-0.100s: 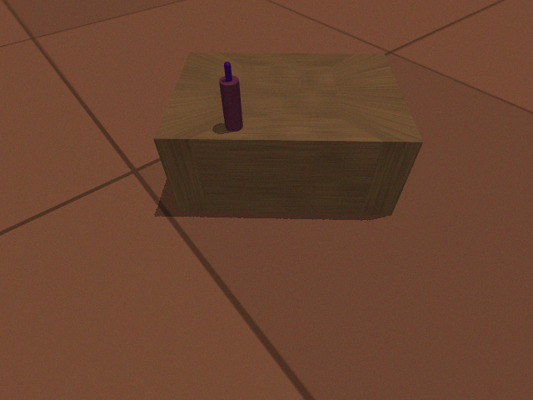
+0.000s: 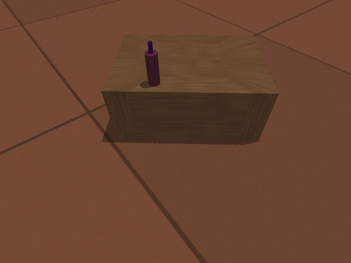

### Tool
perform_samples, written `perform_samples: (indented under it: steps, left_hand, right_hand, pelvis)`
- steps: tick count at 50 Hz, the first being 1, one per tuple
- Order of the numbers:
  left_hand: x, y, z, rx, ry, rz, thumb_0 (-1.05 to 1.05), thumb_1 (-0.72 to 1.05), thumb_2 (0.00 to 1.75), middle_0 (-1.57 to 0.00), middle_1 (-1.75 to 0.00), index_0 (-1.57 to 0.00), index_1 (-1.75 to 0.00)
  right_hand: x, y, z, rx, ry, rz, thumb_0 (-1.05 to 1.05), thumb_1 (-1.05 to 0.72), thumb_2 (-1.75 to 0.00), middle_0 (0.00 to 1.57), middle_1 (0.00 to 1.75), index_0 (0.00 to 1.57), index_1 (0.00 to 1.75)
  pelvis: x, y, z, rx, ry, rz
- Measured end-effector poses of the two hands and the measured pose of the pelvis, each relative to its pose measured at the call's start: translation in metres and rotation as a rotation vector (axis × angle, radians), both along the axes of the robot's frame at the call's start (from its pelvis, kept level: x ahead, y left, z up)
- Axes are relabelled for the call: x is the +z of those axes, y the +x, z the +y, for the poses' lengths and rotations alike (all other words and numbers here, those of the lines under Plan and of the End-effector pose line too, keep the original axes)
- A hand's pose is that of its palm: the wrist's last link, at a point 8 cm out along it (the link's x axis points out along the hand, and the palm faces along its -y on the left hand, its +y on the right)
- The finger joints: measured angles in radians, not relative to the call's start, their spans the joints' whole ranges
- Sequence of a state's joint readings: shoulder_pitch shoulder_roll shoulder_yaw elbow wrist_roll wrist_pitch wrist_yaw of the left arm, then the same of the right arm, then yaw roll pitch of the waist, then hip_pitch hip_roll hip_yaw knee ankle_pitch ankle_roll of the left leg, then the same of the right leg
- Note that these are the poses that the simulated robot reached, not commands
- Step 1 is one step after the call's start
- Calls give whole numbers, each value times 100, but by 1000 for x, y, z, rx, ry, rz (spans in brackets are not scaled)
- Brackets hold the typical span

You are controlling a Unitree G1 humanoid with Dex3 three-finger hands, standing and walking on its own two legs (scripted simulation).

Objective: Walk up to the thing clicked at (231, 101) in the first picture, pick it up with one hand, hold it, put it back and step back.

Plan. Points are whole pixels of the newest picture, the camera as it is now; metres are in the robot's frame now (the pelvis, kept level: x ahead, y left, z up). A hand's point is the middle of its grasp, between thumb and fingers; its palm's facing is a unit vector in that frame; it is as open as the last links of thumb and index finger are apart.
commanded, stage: stand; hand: left
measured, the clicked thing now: (152, 63) +1.15 +0.20 -0.20
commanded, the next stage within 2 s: walk up in 1.02 s
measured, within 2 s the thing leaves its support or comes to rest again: neither
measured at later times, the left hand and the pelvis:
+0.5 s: hand out of the picture +0.08 +0.25 -0.16, palm faces -0.03 -0.94 -0.34, open 7.4 cm; pelvis +0.01 +0.00 +0.00, yaw +0 degrees
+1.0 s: hand out of the picture +0.08 +0.25 -0.16, palm faces -0.03 -0.94 -0.34, open 7.4 cm; pelvis +0.01 +0.00 +0.00, yaw +0 degrees
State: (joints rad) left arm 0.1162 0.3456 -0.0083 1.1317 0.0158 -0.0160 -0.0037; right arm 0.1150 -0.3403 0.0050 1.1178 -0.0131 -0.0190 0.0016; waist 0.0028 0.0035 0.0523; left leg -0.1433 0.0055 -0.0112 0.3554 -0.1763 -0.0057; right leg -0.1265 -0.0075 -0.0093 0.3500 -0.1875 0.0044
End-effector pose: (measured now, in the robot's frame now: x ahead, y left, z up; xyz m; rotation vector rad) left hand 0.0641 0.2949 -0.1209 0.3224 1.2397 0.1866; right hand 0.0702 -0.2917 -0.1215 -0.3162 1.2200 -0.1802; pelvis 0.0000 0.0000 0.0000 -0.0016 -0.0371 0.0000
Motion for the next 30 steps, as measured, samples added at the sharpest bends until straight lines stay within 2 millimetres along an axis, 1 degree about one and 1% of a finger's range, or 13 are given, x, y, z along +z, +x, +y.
perform_samples:
  steps: [30]
  left_hand:
    - [2,11,-1,3,3,-1,1,91,89,-20,-30,-20,-30]
  right_hand:
    - [0,11,-2,6,-5,12,1,-90,-90,20,30,20,30]
  pelvis:
    - [1,10,-1,5,0,10]
